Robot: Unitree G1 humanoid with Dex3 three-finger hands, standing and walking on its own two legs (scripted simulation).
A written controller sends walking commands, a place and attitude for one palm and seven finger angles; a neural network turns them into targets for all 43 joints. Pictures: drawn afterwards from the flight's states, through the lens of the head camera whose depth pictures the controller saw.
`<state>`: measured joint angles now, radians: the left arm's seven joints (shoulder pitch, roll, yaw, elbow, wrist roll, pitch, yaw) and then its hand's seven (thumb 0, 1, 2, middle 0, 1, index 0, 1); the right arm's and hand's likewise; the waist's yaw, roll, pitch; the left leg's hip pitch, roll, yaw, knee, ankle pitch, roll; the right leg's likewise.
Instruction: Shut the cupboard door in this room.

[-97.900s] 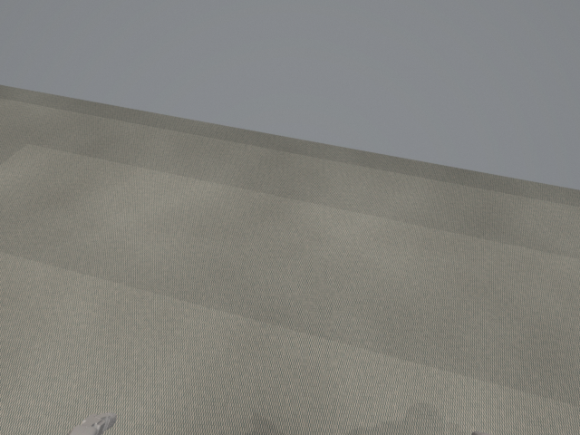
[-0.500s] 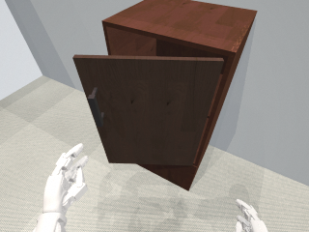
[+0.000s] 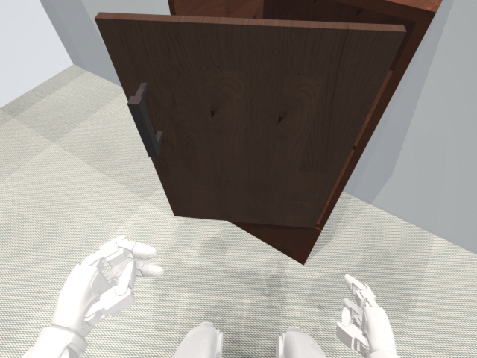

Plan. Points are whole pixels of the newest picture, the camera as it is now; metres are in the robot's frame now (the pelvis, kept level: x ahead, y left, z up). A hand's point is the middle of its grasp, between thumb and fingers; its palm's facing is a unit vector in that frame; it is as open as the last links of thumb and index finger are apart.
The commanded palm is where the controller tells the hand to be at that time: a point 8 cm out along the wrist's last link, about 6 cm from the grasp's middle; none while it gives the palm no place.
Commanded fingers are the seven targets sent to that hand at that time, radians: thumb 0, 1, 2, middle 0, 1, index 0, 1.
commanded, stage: raise the hand and make a fist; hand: left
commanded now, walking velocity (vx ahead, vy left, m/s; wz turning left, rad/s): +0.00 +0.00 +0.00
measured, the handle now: (148, 122) +0.49 +0.20 +0.10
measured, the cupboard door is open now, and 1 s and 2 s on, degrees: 27 27 27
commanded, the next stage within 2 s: bring the fist close to the handle in 1.16 s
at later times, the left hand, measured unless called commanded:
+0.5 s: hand (82, 275) +0.21 +0.22 +0.10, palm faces +0.03 -1.00 -0.05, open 3.1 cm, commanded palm +0.19 +0.27 +0.09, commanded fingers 0.00 0.90 0.90 -1.30 -1.50 -1.30 -1.50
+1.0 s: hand (105, 264) +0.23 +0.20 +0.09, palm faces -0.06 -1.00 -0.02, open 3.1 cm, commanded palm +0.21 +0.26 +0.10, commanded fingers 0.00 0.90 0.90 -1.30 -1.50 -1.30 -1.50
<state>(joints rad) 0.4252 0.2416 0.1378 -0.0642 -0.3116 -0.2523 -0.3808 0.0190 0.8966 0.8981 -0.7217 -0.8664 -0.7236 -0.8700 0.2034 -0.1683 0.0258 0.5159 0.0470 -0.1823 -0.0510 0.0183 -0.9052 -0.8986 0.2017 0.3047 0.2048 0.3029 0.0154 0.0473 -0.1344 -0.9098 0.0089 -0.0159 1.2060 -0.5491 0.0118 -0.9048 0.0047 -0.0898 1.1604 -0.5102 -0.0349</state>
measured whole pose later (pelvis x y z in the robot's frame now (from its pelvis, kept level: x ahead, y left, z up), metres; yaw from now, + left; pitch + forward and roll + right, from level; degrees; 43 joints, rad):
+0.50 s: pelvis +0.01 +0.03 +0.02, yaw +0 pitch +12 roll -3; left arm 0.47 0.25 0.15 -0.16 -0.28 -0.34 -0.21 0.02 0.90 0.90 -1.18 -1.37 -1.18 -1.37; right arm 0.25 -0.23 0.03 0.44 0.03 -0.17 -0.04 0.02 -0.91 -0.90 0.20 0.30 0.20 0.30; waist 0.00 0.04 -0.15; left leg -0.80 -0.01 -0.01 1.12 -0.52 0.05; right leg -0.77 -0.01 -0.08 1.04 -0.47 0.00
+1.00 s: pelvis +0.01 +0.02 +0.03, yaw +0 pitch +11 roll -2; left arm 0.39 0.26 0.15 -0.04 -0.29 -0.26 -0.28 0.02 0.90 0.90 -1.30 -1.50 -1.30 -1.50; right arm 0.30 -0.26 0.03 0.47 0.03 -0.17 -0.05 0.02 -0.91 -0.90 0.20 0.30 0.20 0.30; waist -0.01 0.04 -0.13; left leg -0.72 0.00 0.00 1.04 -0.50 0.04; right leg -0.71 0.00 -0.07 0.98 -0.45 -0.01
